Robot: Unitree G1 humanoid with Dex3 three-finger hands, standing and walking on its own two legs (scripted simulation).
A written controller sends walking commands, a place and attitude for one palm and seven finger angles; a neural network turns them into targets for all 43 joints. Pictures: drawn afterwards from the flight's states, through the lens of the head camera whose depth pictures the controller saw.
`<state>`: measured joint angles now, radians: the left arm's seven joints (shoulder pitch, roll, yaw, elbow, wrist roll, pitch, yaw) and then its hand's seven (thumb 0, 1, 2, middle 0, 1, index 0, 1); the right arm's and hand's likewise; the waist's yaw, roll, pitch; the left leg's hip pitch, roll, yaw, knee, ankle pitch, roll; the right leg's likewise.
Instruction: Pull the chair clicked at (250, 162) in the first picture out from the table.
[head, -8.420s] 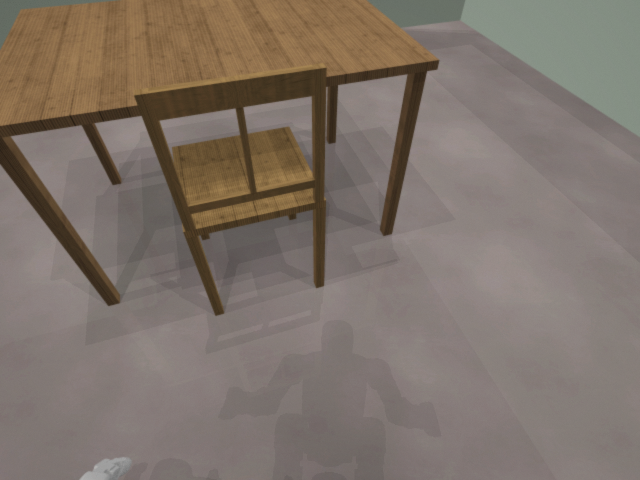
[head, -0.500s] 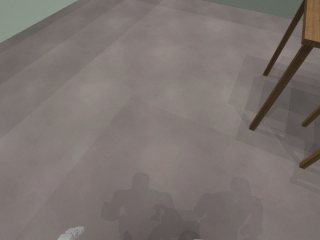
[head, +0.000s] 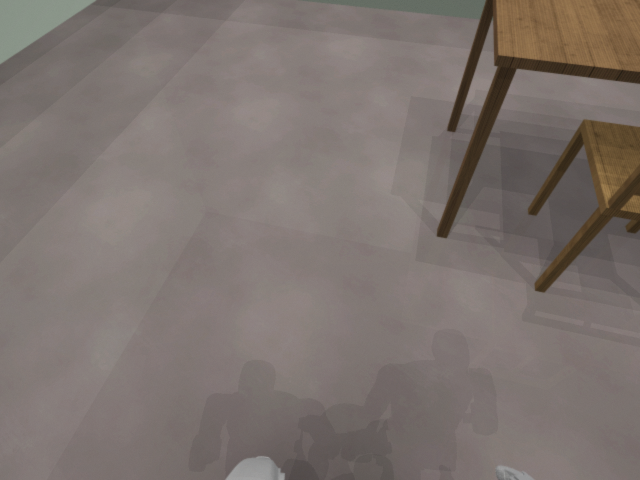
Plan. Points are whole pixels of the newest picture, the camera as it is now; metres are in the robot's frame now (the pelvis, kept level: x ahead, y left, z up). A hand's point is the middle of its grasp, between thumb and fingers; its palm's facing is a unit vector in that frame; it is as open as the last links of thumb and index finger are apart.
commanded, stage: walk to a spot facing it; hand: left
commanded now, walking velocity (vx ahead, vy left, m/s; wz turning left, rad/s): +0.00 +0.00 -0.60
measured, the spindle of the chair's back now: out of the picture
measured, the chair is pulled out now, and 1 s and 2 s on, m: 0.00 0.00 0.00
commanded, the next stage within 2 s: turn to face it in 1.48 s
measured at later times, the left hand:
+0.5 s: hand (164, 477) +0.13 +0.24 -0.16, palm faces -0.29 -0.94 -0.21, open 7.4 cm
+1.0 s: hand (307, 400) +0.25 +0.05 -0.15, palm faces -0.49 -0.83 -0.25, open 7.2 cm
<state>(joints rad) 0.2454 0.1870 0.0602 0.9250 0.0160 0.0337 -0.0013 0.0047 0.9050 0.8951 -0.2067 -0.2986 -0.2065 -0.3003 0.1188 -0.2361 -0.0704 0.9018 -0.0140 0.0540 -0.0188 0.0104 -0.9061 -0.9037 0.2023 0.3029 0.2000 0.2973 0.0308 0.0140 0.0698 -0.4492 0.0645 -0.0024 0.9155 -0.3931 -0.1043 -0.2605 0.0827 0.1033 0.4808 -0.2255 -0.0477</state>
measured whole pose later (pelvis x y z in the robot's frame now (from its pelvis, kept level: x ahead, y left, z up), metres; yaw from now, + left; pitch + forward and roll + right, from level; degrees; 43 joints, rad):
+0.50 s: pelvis +0.00 +0.05 +0.01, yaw -20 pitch +1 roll -2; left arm 0.21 0.27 0.11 0.95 0.03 0.09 -0.05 0.01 0.91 0.90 -0.20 -0.30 -0.20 -0.30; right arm 0.32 -0.18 -0.04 0.93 -0.02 -0.03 -0.02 0.01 -0.90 -0.90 0.21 0.30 0.20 0.30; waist -0.01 -0.02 0.03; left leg -0.15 0.10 0.26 0.40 -0.27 0.02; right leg -0.48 -0.08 -0.01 1.06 -0.31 0.08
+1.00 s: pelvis +0.11 -0.10 +0.00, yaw -33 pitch +0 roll +0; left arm 0.27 0.18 0.05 1.02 0.01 -0.05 0.00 0.00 0.93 0.89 -0.21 -0.30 -0.21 -0.30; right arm 0.22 -0.22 -0.06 0.96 -0.03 -0.01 0.02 0.01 -0.91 -0.90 0.20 0.30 0.20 0.30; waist -0.03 0.05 0.02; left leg -0.61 0.17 0.07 1.04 -0.21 -0.09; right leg -0.07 0.02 -0.06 0.38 -0.31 -0.05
